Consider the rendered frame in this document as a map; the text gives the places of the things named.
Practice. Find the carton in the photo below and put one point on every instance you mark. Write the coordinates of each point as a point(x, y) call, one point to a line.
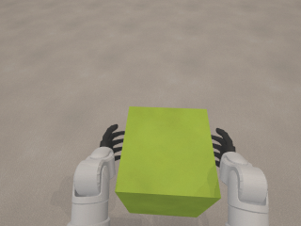
point(167, 165)

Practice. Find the right robot hand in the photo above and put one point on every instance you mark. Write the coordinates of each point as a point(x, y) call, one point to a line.
point(225, 147)

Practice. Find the robot left forearm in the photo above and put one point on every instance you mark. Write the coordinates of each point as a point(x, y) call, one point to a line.
point(90, 189)

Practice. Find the robot right forearm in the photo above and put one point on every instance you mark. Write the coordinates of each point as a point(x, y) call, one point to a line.
point(248, 202)

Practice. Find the left robot hand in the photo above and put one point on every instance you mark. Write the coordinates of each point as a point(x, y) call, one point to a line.
point(109, 142)

